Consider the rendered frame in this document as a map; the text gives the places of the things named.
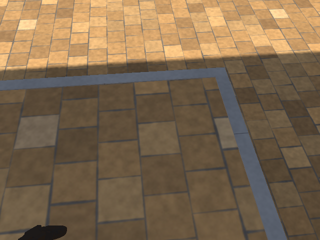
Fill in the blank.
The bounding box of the left robot hand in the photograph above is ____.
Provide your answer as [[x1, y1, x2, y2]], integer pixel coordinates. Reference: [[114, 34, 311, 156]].
[[18, 225, 67, 240]]

